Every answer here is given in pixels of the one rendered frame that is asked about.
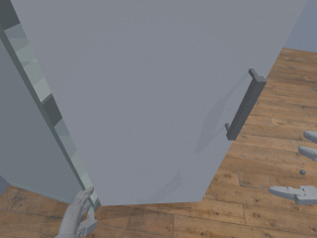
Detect left robot hand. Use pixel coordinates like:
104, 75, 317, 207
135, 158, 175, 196
57, 186, 97, 238

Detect right robot hand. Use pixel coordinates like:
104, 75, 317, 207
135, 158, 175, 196
268, 130, 317, 205

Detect fridge door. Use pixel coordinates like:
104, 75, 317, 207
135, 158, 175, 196
10, 0, 308, 206

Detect handle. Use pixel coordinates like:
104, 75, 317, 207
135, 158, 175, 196
225, 68, 267, 141

